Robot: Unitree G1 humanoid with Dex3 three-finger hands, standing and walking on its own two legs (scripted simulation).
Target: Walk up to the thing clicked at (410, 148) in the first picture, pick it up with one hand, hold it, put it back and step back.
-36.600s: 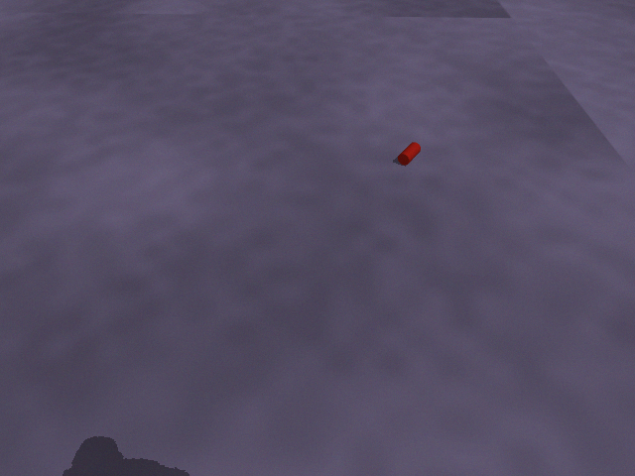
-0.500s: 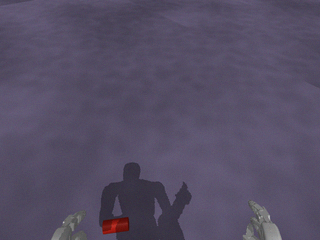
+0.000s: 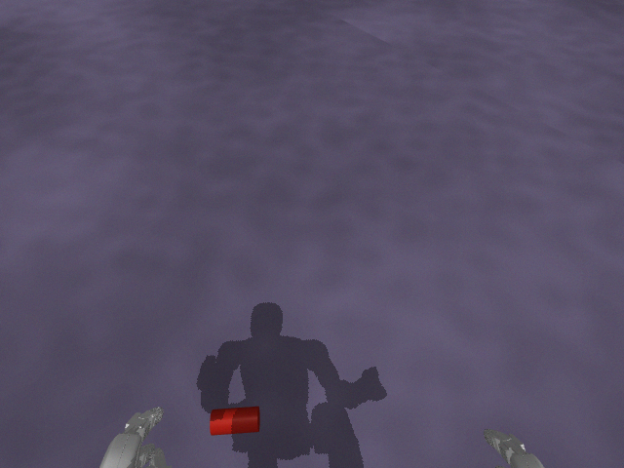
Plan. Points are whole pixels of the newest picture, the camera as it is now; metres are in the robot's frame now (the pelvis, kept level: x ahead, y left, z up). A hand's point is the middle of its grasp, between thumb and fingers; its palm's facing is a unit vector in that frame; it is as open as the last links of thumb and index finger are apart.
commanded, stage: stand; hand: left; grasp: from above
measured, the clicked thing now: (235, 420) +0.39 +0.24 -0.70
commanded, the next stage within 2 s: none
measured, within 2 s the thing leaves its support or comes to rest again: neither
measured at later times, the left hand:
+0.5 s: hand out of the picture +0.03 +0.25 -0.12, palm faces +0.02 -0.95 -0.31, open 7.4 cm
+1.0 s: hand out of the picture +0.04 +0.24 -0.12, palm faces +0.00 -0.95 -0.32, open 7.4 cm
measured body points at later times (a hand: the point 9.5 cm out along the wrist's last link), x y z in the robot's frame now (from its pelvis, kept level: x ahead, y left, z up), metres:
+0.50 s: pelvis +0.00 +0.02 +0.04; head -0.01 +0.02 +0.49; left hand +0.03 +0.30 -0.10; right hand +0.06 -0.26 -0.10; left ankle +0.03 +0.12 -0.70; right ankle +0.00 -0.13 -0.70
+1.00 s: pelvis +0.00 +0.01 +0.05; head -0.01 +0.00 +0.50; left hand +0.04 +0.29 -0.10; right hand +0.05 -0.28 -0.10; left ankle +0.03 +0.12 -0.70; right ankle +0.00 -0.13 -0.70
